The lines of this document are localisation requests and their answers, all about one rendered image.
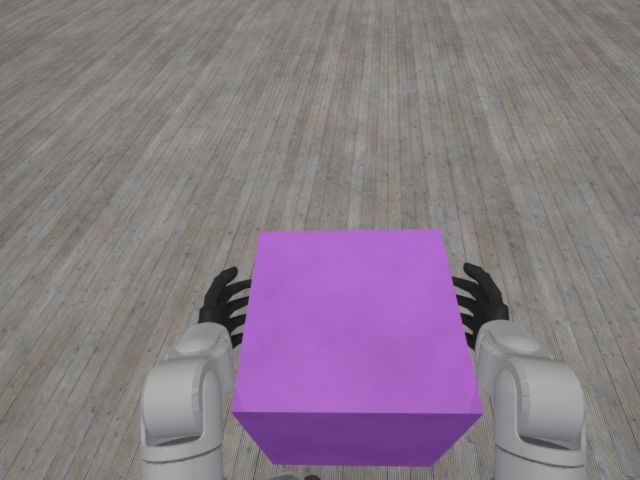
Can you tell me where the robot left forearm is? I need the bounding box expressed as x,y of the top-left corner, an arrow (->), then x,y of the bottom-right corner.
140,322 -> 235,480

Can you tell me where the robot right forearm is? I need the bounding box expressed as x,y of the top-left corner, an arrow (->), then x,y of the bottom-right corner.
474,320 -> 587,480

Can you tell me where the carton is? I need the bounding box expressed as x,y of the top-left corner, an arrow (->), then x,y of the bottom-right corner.
231,229 -> 484,467

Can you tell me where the right robot hand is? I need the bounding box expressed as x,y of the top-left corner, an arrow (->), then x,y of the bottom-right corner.
451,263 -> 510,352

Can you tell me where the left robot hand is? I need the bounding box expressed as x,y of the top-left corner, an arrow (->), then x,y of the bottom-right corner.
198,267 -> 252,349

